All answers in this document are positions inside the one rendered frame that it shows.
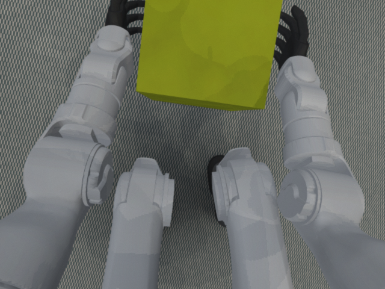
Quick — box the right robot foot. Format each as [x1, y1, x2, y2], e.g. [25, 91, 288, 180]
[208, 155, 226, 228]

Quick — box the left robot forearm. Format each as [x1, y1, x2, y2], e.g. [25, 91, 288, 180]
[23, 25, 134, 191]

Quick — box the robot right hand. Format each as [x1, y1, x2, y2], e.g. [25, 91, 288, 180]
[273, 5, 309, 71]

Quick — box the left robot thigh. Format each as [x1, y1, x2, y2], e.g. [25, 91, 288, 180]
[102, 167, 174, 289]

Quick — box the carton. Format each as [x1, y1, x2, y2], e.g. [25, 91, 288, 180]
[136, 0, 283, 111]

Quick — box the right robot forearm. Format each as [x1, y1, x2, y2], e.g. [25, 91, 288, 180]
[274, 55, 365, 200]

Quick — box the robot left hand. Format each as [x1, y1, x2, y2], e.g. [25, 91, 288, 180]
[105, 0, 145, 36]

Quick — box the right robot upper arm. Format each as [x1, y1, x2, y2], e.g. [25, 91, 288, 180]
[277, 167, 385, 289]

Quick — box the left robot upper arm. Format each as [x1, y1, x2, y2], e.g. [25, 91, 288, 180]
[0, 136, 114, 289]

